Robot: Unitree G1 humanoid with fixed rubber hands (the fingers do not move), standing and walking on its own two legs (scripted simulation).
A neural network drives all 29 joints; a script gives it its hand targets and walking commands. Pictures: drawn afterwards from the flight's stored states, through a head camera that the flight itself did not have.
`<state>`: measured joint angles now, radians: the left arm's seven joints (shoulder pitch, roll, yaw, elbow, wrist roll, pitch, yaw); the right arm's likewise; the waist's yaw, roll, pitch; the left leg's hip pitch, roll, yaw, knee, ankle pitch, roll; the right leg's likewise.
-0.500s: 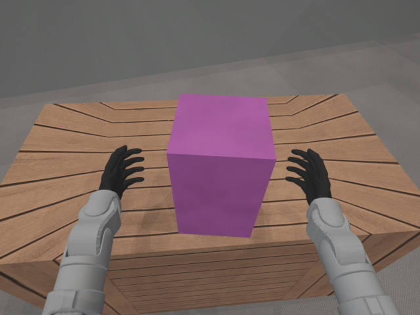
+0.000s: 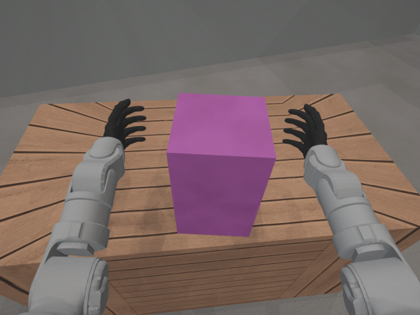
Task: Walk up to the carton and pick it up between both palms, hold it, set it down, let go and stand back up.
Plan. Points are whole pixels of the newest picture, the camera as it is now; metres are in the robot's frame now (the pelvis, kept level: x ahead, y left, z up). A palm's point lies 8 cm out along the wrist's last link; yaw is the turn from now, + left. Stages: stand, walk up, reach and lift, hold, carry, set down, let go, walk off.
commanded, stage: reach and lift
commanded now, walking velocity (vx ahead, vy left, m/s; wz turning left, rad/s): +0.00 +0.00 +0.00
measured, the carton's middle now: (217, 171) +0.43 +0.00 +0.03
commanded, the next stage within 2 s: none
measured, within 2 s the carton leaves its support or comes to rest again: neither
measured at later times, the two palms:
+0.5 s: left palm (112, 119) +0.44 +0.20 +0.16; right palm (312, 123) +0.44 -0.18 +0.16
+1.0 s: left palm (130, 159) +0.42 +0.19 +0.06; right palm (296, 163) +0.42 -0.17 +0.07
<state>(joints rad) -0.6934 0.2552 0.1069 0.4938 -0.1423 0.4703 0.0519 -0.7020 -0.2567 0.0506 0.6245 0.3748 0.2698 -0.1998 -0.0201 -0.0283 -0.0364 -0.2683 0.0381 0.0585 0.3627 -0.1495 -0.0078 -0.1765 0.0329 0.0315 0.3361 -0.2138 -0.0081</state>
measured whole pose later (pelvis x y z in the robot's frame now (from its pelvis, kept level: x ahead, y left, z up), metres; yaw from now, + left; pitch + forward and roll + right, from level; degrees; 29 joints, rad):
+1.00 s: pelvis -0.01 +0.00 -0.02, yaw +1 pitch +17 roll -2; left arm -0.95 0.21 0.06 1.36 -0.14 -0.22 0.07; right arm -0.88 -0.19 -0.02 1.21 0.24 -0.12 -0.12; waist -0.03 -0.01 -0.23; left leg -0.64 0.04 0.03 0.52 -0.17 0.00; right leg -0.54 0.04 0.00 0.48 -0.24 0.00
